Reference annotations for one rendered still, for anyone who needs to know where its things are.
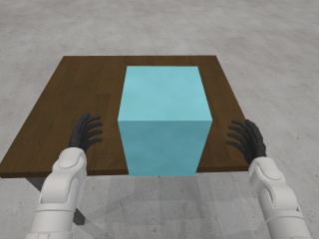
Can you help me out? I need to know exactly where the left robot forearm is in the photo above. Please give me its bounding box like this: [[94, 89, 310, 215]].
[[25, 147, 87, 239]]

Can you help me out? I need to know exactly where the table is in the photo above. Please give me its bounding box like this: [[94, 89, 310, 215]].
[[0, 55, 250, 226]]

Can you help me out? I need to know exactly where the carton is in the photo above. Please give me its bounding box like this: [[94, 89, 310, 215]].
[[118, 66, 212, 176]]

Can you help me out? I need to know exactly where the right robot hand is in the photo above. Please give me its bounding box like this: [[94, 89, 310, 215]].
[[226, 119, 267, 165]]

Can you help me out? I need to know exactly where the left robot hand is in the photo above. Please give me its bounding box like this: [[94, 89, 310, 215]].
[[68, 113, 103, 154]]

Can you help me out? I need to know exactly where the right robot forearm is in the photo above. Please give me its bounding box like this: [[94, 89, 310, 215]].
[[248, 156, 313, 239]]

